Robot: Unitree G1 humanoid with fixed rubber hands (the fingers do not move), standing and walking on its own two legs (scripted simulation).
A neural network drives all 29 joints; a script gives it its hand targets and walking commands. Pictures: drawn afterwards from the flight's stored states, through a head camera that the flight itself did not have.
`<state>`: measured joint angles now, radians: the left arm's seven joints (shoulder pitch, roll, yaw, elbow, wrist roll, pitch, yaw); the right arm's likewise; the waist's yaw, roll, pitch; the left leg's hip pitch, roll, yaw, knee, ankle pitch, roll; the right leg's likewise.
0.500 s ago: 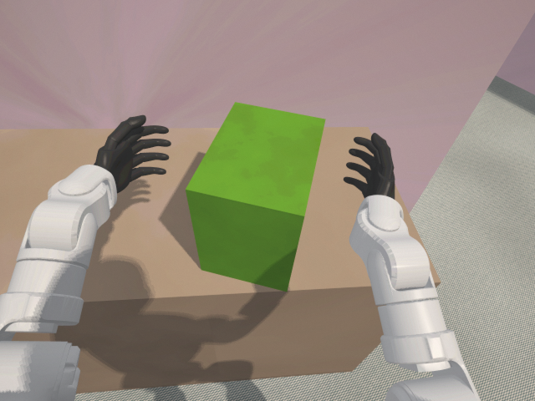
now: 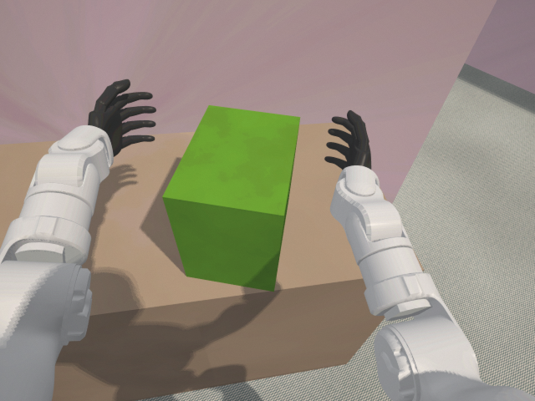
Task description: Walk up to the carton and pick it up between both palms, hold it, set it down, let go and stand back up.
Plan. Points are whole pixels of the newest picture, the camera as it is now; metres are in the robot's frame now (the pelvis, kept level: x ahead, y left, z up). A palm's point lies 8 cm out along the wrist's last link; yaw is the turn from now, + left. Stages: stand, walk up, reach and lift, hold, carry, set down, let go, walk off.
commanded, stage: reach and lift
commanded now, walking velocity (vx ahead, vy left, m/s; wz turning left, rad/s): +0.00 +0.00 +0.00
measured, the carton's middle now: (241, 199) +0.46 -0.02 +0.02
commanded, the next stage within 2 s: none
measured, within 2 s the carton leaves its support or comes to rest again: neither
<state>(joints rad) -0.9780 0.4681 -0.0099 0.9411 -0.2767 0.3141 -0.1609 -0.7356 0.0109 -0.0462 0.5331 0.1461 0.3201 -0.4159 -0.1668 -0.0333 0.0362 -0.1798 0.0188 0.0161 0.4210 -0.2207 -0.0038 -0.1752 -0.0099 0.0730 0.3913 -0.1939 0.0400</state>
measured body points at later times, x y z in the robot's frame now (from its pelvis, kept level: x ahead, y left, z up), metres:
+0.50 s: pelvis -0.01 +0.01 -0.01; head +0.04 +0.03 +0.44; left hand +0.48 +0.13 +0.08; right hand +0.39 -0.18 +0.08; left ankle +0.00 +0.12 -0.74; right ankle +0.01 -0.15 -0.74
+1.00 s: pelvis +0.00 +0.02 -0.01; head +0.06 +0.04 +0.44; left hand +0.48 +0.11 +0.06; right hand +0.40 -0.17 +0.06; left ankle +0.00 +0.12 -0.74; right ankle +0.01 -0.15 -0.74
